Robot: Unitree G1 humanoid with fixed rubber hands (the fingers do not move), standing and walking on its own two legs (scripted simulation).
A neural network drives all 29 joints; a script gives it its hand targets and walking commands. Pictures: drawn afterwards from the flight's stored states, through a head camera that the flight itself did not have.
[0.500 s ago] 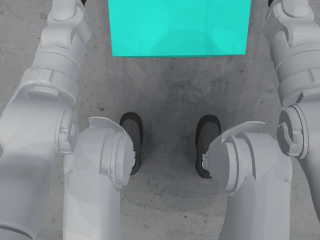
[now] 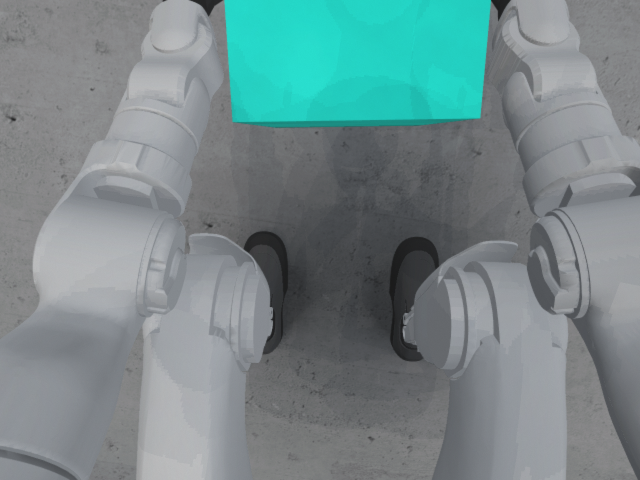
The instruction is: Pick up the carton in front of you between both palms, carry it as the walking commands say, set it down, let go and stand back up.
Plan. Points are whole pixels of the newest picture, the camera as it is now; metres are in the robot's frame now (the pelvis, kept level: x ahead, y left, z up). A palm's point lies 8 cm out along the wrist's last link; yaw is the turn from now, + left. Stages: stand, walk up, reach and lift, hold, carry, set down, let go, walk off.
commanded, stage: reach and lift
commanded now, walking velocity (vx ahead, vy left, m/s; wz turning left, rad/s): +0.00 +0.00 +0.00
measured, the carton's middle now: (350, 29) +0.53 -0.01 -0.25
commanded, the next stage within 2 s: none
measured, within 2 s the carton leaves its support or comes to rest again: leaves its support in 0.26 s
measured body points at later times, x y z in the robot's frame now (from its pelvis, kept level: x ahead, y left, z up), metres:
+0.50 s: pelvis +0.00 +0.00 +0.01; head +0.30 -0.01 +0.35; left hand +0.53 +0.14 -0.08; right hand +0.53 -0.17 -0.07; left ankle +0.12 +0.13 -0.34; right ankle +0.12 -0.12 -0.34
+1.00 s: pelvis +0.02 +0.01 +0.14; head +0.25 -0.01 +0.53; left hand +0.50 +0.13 +0.09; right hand +0.49 -0.17 +0.08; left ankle +0.12 +0.13 -0.34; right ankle +0.12 -0.12 -0.34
